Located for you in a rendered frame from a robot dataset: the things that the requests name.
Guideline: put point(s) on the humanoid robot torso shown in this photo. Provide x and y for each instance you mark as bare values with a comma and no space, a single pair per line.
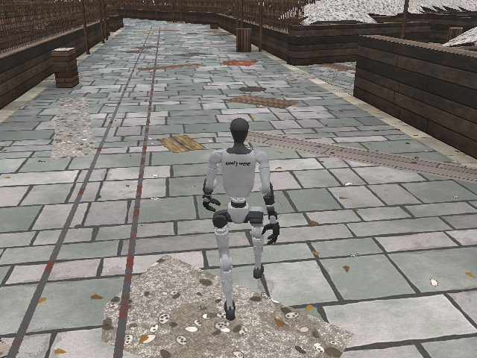
238,173

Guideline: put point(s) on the right robot forearm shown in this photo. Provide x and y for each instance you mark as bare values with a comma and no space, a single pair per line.
270,206

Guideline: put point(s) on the right robot upper arm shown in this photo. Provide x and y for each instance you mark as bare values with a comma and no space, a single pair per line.
264,171

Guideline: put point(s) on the robot right shin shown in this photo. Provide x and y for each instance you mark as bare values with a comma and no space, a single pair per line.
258,249

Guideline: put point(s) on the right robot hand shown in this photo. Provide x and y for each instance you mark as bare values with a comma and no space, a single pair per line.
275,228

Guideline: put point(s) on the left robot forearm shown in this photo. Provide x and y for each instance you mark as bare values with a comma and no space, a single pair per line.
207,193

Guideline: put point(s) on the left robot upper arm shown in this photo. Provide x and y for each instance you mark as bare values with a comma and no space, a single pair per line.
212,168

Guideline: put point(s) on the left robot hand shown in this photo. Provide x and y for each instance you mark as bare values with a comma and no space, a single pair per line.
214,201

